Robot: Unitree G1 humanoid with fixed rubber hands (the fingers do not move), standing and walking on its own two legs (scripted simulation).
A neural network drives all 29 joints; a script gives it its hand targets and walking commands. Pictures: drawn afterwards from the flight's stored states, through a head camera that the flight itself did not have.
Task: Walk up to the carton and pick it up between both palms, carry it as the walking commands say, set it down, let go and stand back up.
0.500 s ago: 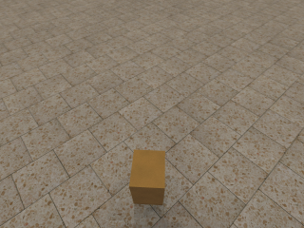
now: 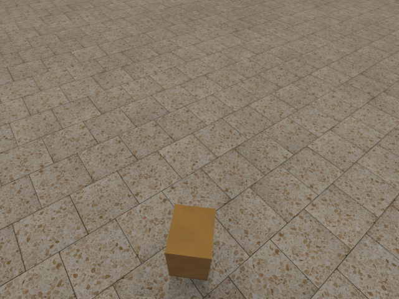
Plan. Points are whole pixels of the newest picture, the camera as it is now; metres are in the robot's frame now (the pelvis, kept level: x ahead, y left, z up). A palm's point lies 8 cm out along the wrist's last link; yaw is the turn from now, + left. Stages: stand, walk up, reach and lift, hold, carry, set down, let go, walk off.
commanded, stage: walk up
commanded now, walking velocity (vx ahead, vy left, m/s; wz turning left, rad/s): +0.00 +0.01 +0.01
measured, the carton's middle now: (191, 243) +0.48 +0.01 -0.63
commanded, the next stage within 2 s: none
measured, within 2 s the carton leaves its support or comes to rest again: neither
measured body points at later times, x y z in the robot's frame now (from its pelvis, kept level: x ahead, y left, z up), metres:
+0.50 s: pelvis +0.02 +0.02 +0.00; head +0.02 +0.02 +0.45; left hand +0.02 +0.23 -0.16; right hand -0.01 -0.19 -0.16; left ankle +0.01 +0.15 -0.74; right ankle +0.03 -0.08 -0.74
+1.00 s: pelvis +0.03 +0.04 -0.01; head +0.04 +0.03 +0.44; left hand +0.03 +0.25 -0.17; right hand +0.01 -0.18 -0.17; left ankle +0.01 +0.15 -0.74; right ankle +0.03 -0.08 -0.74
